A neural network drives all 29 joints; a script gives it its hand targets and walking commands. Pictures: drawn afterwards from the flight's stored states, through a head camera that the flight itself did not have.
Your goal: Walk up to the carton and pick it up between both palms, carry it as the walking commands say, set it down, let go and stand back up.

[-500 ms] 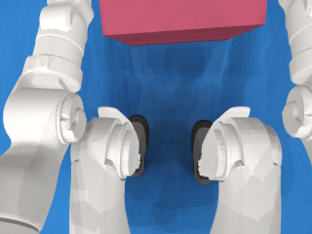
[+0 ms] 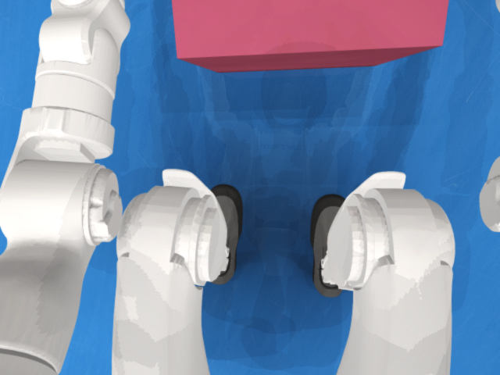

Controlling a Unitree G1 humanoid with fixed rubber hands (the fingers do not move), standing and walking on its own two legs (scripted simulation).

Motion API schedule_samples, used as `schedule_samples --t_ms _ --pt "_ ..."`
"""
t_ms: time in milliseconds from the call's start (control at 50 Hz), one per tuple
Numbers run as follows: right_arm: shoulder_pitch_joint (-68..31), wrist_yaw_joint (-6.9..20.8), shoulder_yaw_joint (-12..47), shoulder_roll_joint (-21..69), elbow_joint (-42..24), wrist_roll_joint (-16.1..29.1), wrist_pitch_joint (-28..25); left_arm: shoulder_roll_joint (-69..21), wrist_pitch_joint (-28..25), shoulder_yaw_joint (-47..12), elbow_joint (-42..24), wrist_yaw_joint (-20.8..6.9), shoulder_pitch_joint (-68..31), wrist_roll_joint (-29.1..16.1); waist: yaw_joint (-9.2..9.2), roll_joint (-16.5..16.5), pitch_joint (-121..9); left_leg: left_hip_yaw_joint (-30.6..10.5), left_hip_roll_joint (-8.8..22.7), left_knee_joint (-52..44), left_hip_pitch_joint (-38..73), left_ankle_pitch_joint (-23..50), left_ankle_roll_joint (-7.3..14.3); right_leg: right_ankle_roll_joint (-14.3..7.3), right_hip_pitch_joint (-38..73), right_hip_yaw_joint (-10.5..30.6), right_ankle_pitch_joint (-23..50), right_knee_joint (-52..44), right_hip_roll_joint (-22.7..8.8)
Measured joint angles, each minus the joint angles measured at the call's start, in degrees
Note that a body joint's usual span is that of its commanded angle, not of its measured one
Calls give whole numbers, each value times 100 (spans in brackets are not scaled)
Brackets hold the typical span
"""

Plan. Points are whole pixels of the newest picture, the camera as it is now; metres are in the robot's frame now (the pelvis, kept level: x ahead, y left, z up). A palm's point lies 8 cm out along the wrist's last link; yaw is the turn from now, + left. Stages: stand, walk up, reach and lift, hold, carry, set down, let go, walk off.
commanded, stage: set down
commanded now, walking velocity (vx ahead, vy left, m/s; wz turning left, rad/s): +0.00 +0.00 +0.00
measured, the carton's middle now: out of the picture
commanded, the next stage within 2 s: let go in 1.20 s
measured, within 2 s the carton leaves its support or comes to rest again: neither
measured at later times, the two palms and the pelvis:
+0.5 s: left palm out of the picture +0.55 +0.18 +0.00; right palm out of the picture +0.57 -0.25 -0.01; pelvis -0.01 -0.01 +0.11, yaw -1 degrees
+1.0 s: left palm out of the picture +0.55 +0.18 +0.15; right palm out of the picture +0.57 -0.26 +0.16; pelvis -0.03 -0.01 +0.24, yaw -2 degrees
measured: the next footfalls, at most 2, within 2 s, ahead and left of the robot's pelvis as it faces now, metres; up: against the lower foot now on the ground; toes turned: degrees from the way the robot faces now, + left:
none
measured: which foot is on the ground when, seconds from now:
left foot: down 0.00-1.00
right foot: down 0.00-1.00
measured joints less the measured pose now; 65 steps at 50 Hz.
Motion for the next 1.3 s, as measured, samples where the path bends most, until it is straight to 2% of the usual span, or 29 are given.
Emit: schedule_samples --t_ms 120,260,380,660,880,1100,1180,1300 --pt "125 29 -113 -15 -670 -82 466 -198 497 106 -744 130 48 21 21 -23 1 -52 -57 -315 254 61 -33 -26 269 -17 37 -308 -34" --pt "-34 42 -271 -53 -971 -214 878 -176 996 404 -1229 236 125 321 -17 -187 -4 -133 -30 -852 737 70 -93 -63 691 -37 129 -863 31" --pt "-1 86 -273 -172 -1271 -103 1156 -67 1246 501 -1713 138 213 375 -10 -231 -4 -192 -13 -1398 1160 143 -129 -86 1083 -40 246 -1420 73" --pt "-159 120 -252 -197 -1873 -165 1715 144 1799 634 -2165 -75 64 373 22 -210 0 -188 7 -3033 2124 672 -125 -21 1982 107 810 -3021 133" --pt "-524 301 -374 -411 -1396 -145 1805 207 1979 606 -1982 -105 -225 380 80 -245 -4 -258 16 -4363 3002 1149 -112 23 2875 136 1307 -4392 149" --pt "-479 470 -550 -461 -1314 -236 1812 128 2029 643 -2020 -53 -116 506 114 -239 -6 -284 17 -5762 4078 1586 -102 46 3938 200 1746 -5780 144" --pt "-321 546 -576 -432 -1211 -276 1743 80 1958 674 -1935 -86 -18 574 126 -247 -9 -295 23 -6308 4524 1746 -104 43 4374 221 1906 -6314 145" --pt "-288 646 -647 -303 -746 -511 1432 -103 1639 769 -1435 -216 28 840 143 -189 -18 -326 23 -6884 5010 1915 -104 38 4861 223 2069 -6889 138"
